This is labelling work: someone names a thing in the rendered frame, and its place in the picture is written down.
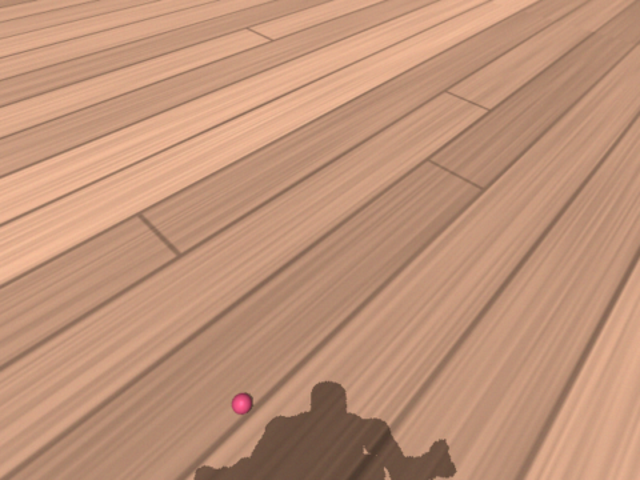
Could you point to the ball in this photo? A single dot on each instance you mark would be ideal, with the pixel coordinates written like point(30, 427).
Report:
point(241, 403)

